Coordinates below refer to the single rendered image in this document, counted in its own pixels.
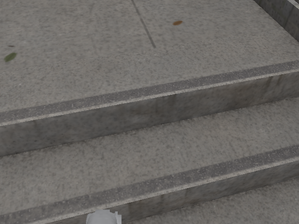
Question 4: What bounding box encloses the robot left thigh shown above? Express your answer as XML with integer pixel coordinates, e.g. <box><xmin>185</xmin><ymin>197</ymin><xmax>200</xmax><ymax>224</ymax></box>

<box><xmin>87</xmin><ymin>209</ymin><xmax>121</xmax><ymax>224</ymax></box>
